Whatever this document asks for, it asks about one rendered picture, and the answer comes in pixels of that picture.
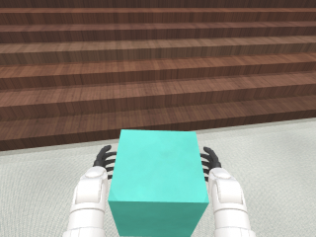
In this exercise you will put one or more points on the right robot forearm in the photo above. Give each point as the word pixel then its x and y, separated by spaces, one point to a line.
pixel 228 204

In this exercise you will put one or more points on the robot right hand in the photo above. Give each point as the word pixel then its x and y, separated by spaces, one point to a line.
pixel 213 161

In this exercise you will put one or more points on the robot left hand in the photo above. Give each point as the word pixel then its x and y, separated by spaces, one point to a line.
pixel 101 159

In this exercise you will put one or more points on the left robot forearm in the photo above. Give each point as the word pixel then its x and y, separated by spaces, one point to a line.
pixel 88 206

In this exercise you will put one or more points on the carton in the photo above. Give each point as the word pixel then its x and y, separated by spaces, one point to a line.
pixel 158 187

